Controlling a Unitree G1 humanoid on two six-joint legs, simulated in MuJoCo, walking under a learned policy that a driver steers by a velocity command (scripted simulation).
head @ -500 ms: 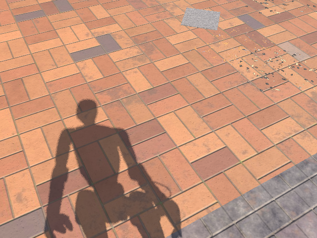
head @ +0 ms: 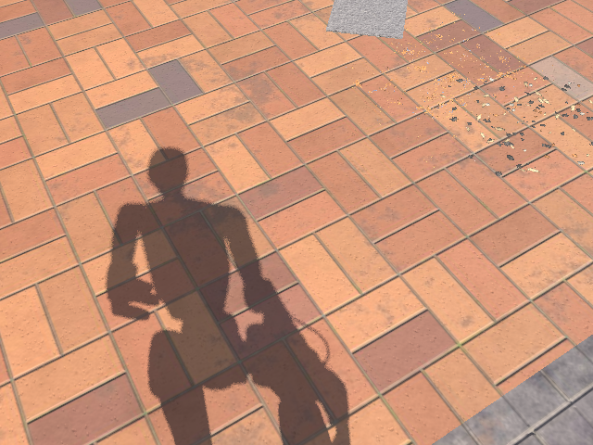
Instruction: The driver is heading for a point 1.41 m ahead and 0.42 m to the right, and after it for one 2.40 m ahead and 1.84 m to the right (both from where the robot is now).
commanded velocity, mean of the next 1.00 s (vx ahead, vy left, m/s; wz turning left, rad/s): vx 0.49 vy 0.00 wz -0.25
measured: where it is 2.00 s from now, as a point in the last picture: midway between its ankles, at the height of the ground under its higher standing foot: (399, 224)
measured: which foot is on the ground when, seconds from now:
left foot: up 0.00-0.44, down 0.46-1.00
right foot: down 0.00-0.48, up 0.50-1.00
